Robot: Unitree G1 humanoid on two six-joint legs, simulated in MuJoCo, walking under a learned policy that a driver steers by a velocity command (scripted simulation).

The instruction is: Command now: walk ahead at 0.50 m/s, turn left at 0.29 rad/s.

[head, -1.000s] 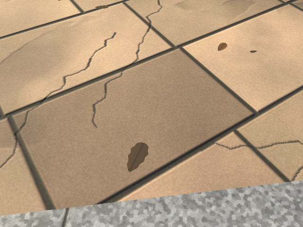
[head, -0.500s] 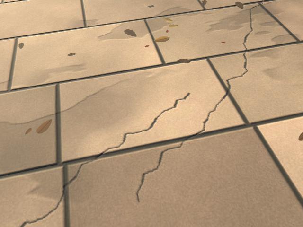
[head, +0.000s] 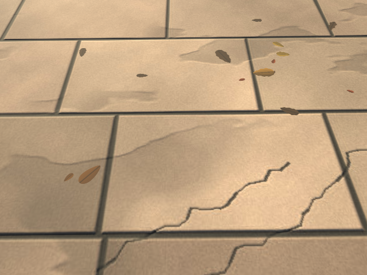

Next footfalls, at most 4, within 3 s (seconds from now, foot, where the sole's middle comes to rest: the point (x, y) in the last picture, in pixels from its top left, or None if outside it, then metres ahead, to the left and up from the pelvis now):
0.30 right None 0.38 -0.18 -0.77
0.80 left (184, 240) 0.61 0.02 -0.77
1.28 right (275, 202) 0.77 -0.35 -0.77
1.76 left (261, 138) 1.10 -0.36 -0.77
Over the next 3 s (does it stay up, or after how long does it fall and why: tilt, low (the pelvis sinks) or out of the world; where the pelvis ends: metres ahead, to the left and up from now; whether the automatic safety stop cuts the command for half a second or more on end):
stays up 1.18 -0.64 0.00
